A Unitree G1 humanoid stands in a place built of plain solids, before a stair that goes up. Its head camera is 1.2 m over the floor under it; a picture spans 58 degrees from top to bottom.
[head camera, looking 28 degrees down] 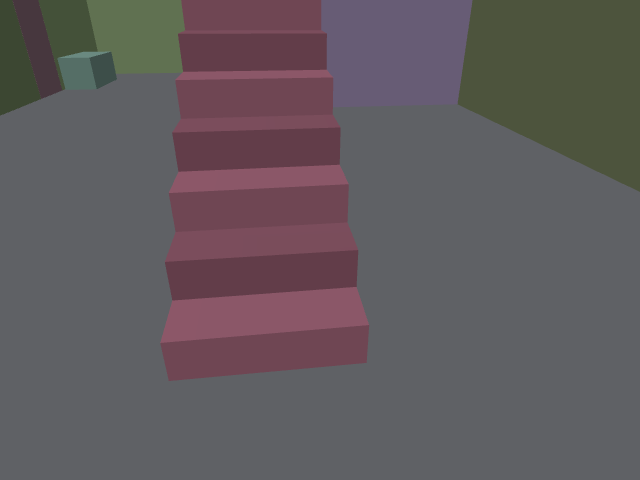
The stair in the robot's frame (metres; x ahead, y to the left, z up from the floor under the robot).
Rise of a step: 0.18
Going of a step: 0.24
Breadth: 0.74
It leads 7 degrees to the left of straight ahead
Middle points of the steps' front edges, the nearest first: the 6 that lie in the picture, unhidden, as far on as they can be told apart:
1.20 0.19 0.18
1.44 0.22 0.37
1.68 0.25 0.55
1.92 0.27 0.73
2.16 0.30 0.91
2.40 0.33 1.09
